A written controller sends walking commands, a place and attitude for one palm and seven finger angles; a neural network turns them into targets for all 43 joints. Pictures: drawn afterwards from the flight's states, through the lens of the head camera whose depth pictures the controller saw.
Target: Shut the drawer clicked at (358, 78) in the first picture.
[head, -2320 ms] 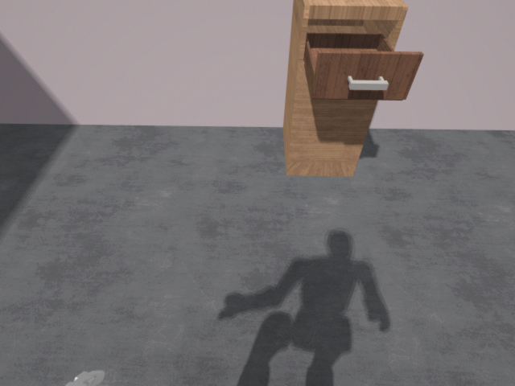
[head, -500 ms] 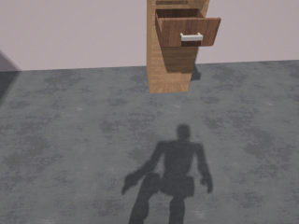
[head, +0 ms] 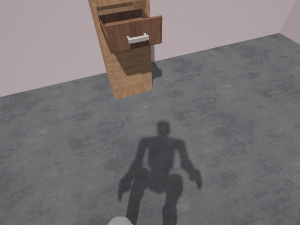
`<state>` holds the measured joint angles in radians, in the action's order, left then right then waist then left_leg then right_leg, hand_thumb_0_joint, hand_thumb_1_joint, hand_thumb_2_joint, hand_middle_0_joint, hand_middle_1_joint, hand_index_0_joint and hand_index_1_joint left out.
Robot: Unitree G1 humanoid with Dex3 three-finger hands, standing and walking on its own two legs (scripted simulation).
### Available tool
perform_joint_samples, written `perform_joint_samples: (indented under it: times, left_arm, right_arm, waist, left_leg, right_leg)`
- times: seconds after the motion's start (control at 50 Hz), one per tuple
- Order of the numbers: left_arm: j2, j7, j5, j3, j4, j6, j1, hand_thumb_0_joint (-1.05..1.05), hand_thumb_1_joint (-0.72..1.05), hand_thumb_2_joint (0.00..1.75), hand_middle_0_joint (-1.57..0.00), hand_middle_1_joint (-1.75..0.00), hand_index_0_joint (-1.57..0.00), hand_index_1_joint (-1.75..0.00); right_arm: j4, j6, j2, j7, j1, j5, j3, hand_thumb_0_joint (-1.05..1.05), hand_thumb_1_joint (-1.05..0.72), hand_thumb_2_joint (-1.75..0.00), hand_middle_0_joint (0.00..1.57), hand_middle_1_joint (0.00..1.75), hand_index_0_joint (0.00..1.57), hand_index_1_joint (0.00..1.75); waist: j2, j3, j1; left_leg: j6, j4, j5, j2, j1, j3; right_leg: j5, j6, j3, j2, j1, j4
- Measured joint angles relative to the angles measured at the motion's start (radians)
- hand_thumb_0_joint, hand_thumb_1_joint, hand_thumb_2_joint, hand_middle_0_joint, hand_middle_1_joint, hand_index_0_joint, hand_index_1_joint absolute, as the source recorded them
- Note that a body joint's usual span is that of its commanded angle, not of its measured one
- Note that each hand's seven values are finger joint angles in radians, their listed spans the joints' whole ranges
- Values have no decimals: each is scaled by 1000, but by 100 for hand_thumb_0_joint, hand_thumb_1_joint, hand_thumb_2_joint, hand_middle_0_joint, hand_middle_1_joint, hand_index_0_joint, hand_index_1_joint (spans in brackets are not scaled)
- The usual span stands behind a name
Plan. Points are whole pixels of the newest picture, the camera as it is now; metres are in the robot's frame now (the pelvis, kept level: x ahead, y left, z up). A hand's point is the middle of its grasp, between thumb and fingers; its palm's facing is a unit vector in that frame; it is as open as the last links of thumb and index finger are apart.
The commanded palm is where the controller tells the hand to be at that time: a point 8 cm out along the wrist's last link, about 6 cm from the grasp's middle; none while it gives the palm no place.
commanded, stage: walk to a spot facing it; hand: left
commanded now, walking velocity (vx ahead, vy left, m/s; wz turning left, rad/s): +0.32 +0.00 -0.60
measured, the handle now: (137, 37) +1.07 +0.19 -0.04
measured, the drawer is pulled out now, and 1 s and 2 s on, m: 0.29 0.29 0.29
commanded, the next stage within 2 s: none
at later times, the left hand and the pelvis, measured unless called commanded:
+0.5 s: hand (67, 204) +0.20 +0.32 -0.19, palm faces -0.19 -0.96 -0.19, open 7.4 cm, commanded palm none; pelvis +0.16 +0.11 -0.01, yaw -18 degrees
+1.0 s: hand (108, 137) +0.48 +0.24 -0.20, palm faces -0.52 -0.84 -0.17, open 7.3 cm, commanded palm none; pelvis +0.34 +0.12 -0.03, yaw -38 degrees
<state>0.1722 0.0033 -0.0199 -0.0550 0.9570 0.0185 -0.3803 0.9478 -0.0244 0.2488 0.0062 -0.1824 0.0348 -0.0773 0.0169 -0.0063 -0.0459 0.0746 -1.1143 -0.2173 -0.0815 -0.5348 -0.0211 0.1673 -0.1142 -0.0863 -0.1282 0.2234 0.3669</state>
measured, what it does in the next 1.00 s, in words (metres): walks ahead, turning right: left foot, then right foot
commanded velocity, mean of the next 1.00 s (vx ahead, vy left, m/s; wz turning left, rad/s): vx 0.32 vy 0.00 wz -0.57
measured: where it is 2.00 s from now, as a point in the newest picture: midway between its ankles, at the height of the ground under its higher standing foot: (170, 153)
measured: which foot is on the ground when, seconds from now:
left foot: up 0.00-0.36, down 0.38-0.90, up 0.92-1.00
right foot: down 0.00-0.38, up 0.40-0.90, down 0.92-1.00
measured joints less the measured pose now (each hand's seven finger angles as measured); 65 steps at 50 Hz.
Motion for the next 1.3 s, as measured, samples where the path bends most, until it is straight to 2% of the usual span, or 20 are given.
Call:
perform_joint_samples:
  times: [0.26, 0.36, 0.4, 0.44, 0.5, 0.54, 0.62, 0.72, 0.8, 0.84, 0.88, 0.9, 0.92, 0.94, 0.96, 1.0, 1.06, 1.14, 1.24, 1.3]
  left_arm:
    - [1, -5, -12, 2, 21, 16, -81, 1, 91, 90, -20, -30, -20, -30]
    - [25, -10, -15, -9, 23, 5, -87, 1, 91, 90, -20, -30, -21, -30]
    - [42, -7, -7, -23, 27, -1, -82, 1, 91, 90, -20, -30, -20, -30]
    - [60, -2, -5, -38, 45, -12, -56, 1, 91, 90, -20, -30, -20, -30]
    - [91, 10, -16, -54, 46, -21, -13, 1, 91, 90, -20, -30, -20, -30]
    - [108, 16, -20, -62, 28, -24, 20, 1, 91, 90, -19, -30, -20, -30]
    - [111, 15, -21, -66, -2, -33, 80, 1, 91, 90, -19, -30, -20, -30]
    - [83, 17, -21, -61, -13, -54, 140, 1, 92, 90, -19, -30, -20, -30]
    - [49, 23, -17, -47, -5, -64, 178, 1, 92, 90, -19, -30, -20, -30]
    - [31, 24, -14, -38, -1, -63, 192, 1, 92, 90, -19, -30, -20, -30]
    - [20, 24, -8, -31, -4, -45, 192, 1, 91, 90, -19, -30, -20, -30]
    - [22, 23, -6, -27, -14, -28, 181, 1, 91, 90, -19, -30, -20, -30]
    - [28, 19, -1, -19, -30, -9, 158, 0, 91, 90, -19, -30, -20, -30]
    - [33, 10, 4, -23, -39, 4, 132, 0, 92, 90, -20, -30, -20, -30]
    - [23, 0, 6, -28, -21, 6, 122, 0, 92, 90, -20, -30, -20, -30]
    - [7, -3, 3, -18, 12, -6, 87, 0, 93, 90, -20, -30, -20, -30]
    - [7, -8, -3, -12, 62, -14, 31, 0, 92, 90, -20, -30, -20, -30]
    - [7, 1, -11, -10, 87, -14, 16, 1, 92, 90, -20, -30, -20, -30]
    - [22, 10, -17, -20, 34, 2, 41, 1, 91, 90, -20, -30, -20, -30]
    - [45, 9, -9, -34, 8, 0, 48, 1, 91, 90, -20, -30, -20, -30]
  right_arm:
    - [-54, 19, -39, 13, 31, -11, 15, 1, -91, -90, 20, 30, 20, 30]
    - [-91, 46, -69, 14, 45, -24, 30, 1, -91, -90, 20, 30, 20, 30]
    - [-103, 73, -81, 5, 44, -25, 42, 1, -91, -90, 20, 30, 20, 30]
    - [-106, 83, -95, 1, 30, -18, 55, 0, -91, -90, 20, 30, 20, 30]
    - [-87, 91, -111, -11, -35, -16, 61, 0, -91, -90, 20, 30, 20, 30]
    - [-56, 99, -115, -20, -85, -18, 62, 0, -91, -90, 20, 30, 20, 30]
    - [10, 109, -103, -43, -178, -22, 53, 0, -93, -90, 20, 30, 20, 30]
    - [82, 104, -97, -52, -285, -21, 56, 0, -93, -90, 20, 30, 20, 30]
    - [125, 97, -114, -59, -347, -19, 65, 0, -92, -90, 20, 30, 20, 30]
    - [141, 84, -128, -61, -360, -18, 66, 0, -92, -90, 20, 30, 20, 30]
    - [150, 59, -148, -55, -354, -27, 61, 1, -92, -90, 20, 30, 20, 30]
    - [143, 48, -157, -47, -355, -40, 59, 1, -92, -90, 20, 30, 20, 30]
    - [125, 44, -163, -40, -367, -46, 59, 1, -91, -90, 20, 30, 20, 30]
    - [104, 41, -164, -37, -376, -46, 55, 1, -91, -90, 20, 30, 20, 30]
    - [98, 36, -149, -34, -352, -42, 47, 1, -91, -90, 20, 30, 20, 30]
    - [68, 21, -118, -27, -279, -29, 33, 1, -91, -90, 20, 30, 20, 30]
    - [13, 11, -116, -11, -167, -13, 33, 1, -91, -90, 20, 30, 20, 30]
    - [-37, 22, -91, -2, -89, -8, 14, 2, -97, -90, 20, 30, 20, 30]
    - [-68, 52, -60, 11, -49, -9, 7, 1, -95, -90, 20, 30, 20, 30]
    - [-72, 81, -61, 4, -37, -3, 15, 1, -94, -90, 20, 30, 20, 30]
  waist:
    - [-12, -28, -35]
    - [-38, -21, -42]
    - [-60, -14, -28]
    - [-78, -5, -19]
    - [-85, -9, -1]
    - [-85, -8, 1]
    - [-72, 3, 12]
    - [-61, 16, 33]
    - [-55, 36, 51]
    - [-57, 53, 47]
    - [-75, 81, 25]
    - [-94, 89, 11]
    - [-121, 84, 2]
    - [-142, 73, -2]
    - [-111, 76, -4]
    - [-38, 83, 24]
    - [-19, 55, 65]
    - [-24, 0, 73]
    - [-33, -18, 20]
    - [-55, -11, 7]
  left_leg:
    - [-6, 236, -29, 24, -3, -10]
    - [-29, 466, -54, 63, 103, -1]
    - [-73, 531, -24, 77, 157, 24]
    - [-117, 501, -67, 78, 188, 71]
    - [-138, 576, -84, 71, 284, 119]
    - [-134, 640, -78, 69, 346, 146]
    - [-121, 714, -90, 72, 437, 202]
    - [-132, 756, -135, 93, 514, 268]
    - [-133, 797, -163, 111, 581, 318]
    - [-90, 817, -155, 121, 619, 358]
    - [-10, 670, -116, 111, 586, 404]
    - [30, 460, -52, 92, 499, 401]
    - [39, 190, -103, 88, 381, 364]
    - [25, -52, -174, 90, 265, 312]
    - [2, -215, -195, 58, 174, 236]
    - [-23, -313, -175, -10, 50, 89]
    - [-16, -239, -78, -93, -77, 0]
    - [3, 20, 31, -149, -106, 11]
    - [1, 339, -7, -100, 45, 71]
    - [-13, 471, -56, -51, 152, 122]
  right_leg:
    - [56, 38, -154, -21, -98, -40]
    - [151, 78, -217, -9, -117, 35]
    - [235, 82, -224, -9, -76, 186]
    - [290, 83, -136, 5, 31, 465]
    - [193, 94, -3, 54, 184, 757]
    - [114, 102, 40, 86, 265, 841]
    - [22, 108, 53, 115, 393, 915]
    - [-35, 109, 75, 125, 482, 916]
    - [-23, 98, 134, 124, 473, 813]
    - [18, 82, 186, 115, 417, 664]
    - [61, 43, 261, 101, 289, 445]
    - [-3, 3, 298, 106, 209, 337]
    - [-87, -40, 304, 121, 135, 255]
    - [20, -54, 266, 125, 77, 202]
    - [135, -49, 250, 102, 65, 221]
    - [172, -11, 248, 63, 41, 257]
    - [152, 12, 208, 52, 9, 245]
    - [157, 45, 152, 83, -28, 188]
    - [196, 100, 90, 125, -30, 181]
    - [277, 107, 44, 145, 13, 309]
